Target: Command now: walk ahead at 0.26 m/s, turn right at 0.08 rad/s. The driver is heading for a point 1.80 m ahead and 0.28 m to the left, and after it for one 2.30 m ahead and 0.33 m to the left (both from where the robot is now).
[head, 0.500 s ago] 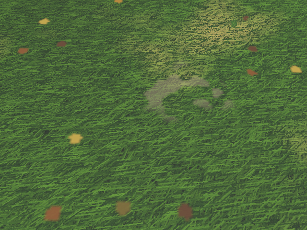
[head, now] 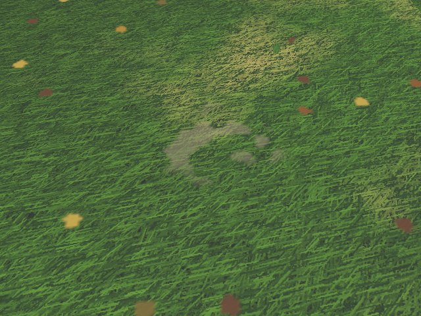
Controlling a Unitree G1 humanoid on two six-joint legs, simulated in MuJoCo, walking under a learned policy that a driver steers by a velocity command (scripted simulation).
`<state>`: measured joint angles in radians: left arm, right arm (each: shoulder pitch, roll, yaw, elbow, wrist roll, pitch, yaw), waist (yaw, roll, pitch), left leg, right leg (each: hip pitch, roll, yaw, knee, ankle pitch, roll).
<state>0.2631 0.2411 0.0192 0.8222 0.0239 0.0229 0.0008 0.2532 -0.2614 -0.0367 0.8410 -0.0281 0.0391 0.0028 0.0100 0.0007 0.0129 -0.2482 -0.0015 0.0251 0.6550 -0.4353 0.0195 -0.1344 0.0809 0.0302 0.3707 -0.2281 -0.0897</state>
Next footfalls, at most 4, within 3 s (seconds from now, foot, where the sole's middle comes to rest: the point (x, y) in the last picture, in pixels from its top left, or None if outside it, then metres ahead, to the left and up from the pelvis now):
0.06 left None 0.02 0.10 -0.78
0.50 right None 0.36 -0.10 -0.78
0.98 left None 0.46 0.07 -0.78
1.98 left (183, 300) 0.58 0.13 -0.78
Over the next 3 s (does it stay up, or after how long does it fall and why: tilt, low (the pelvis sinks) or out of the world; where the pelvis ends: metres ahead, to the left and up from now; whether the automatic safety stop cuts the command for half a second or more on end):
stays up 1.01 0.04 -0.01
